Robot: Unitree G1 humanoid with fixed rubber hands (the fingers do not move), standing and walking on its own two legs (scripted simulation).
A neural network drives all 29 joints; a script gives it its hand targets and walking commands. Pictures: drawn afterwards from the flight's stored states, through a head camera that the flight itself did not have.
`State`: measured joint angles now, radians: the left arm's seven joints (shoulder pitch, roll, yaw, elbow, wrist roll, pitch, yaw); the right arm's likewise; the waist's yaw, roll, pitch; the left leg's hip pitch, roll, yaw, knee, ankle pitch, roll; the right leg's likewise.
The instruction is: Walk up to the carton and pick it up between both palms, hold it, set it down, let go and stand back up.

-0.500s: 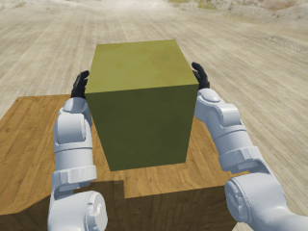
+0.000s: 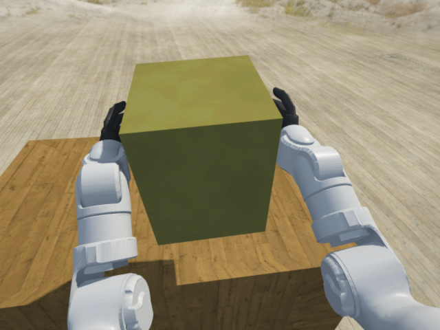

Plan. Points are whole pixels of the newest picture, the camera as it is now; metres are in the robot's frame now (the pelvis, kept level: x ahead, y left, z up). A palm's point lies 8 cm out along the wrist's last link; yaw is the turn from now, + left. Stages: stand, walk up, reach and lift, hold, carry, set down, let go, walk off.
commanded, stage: hold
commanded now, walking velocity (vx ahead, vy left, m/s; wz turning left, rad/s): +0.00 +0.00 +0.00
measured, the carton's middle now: (202, 150) +0.39 +0.01 +0.21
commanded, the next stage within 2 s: none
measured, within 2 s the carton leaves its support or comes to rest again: neither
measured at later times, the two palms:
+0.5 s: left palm (115, 146) +0.37 +0.16 +0.24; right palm (287, 132) +0.37 -0.13 +0.25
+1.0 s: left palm (116, 146) +0.37 +0.16 +0.24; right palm (288, 134) +0.37 -0.13 +0.25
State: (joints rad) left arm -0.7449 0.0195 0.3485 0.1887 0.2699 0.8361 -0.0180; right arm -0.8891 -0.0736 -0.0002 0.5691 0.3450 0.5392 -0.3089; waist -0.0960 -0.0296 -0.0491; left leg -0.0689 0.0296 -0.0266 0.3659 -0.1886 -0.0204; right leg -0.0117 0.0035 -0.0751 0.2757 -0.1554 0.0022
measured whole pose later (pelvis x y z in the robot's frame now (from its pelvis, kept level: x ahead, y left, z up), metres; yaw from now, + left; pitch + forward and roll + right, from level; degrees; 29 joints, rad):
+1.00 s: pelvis +0.00 +0.00 +0.00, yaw -1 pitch -6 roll -1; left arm -0.75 0.01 0.35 0.18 0.27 0.84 -0.02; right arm -0.87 -0.07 -0.01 0.54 0.34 0.55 -0.31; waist -0.10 -0.03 -0.05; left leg -0.08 0.03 -0.02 0.36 -0.18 -0.02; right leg -0.03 0.00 -0.06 0.28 -0.15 0.00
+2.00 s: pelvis +0.00 +0.00 +0.00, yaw +0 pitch -6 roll -1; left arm -0.74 0.01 0.35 0.16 0.28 0.85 -0.03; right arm -0.87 -0.07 -0.02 0.53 0.34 0.56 -0.31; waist -0.10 -0.03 -0.04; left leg -0.06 0.03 -0.02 0.36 -0.18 -0.02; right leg -0.01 0.00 -0.07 0.27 -0.15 0.00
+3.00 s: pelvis +0.00 +0.00 +0.00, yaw +0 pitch -7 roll -1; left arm -0.75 0.01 0.35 0.17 0.29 0.84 -0.03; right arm -0.88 -0.06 -0.02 0.54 0.33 0.56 -0.31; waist -0.11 -0.04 -0.05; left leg -0.06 0.03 -0.03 0.36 -0.18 -0.02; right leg -0.01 0.00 -0.07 0.27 -0.15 0.00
